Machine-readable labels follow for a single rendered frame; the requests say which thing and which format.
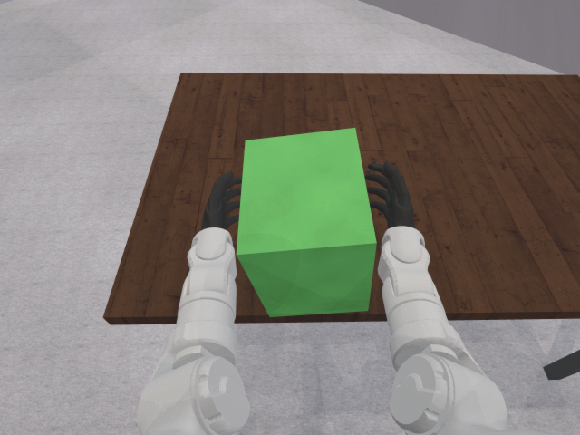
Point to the right robot forearm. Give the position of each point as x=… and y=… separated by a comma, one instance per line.
x=413, y=308

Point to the right robot hand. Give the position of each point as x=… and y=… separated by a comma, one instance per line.
x=398, y=211

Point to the left robot upper arm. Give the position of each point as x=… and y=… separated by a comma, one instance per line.
x=203, y=397

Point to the left robot hand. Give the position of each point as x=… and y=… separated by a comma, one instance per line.
x=216, y=210

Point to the table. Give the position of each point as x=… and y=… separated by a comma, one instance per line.
x=491, y=163

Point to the right robot upper arm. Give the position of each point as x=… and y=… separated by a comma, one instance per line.
x=432, y=395

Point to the left robot forearm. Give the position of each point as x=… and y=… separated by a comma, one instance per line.
x=207, y=307

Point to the carton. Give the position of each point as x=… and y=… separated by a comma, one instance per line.
x=305, y=236

